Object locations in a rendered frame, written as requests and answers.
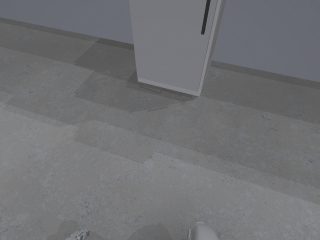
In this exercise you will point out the left robot hand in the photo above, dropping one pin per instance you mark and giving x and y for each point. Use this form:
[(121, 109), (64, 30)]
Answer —
[(79, 235)]

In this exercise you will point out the right robot thigh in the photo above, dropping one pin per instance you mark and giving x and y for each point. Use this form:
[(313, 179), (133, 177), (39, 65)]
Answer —
[(201, 232)]

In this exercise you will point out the fridge door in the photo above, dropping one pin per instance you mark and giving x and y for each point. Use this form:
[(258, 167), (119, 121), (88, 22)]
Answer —
[(168, 45)]

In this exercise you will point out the handle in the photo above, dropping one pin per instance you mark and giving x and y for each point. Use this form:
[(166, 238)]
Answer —
[(205, 17)]

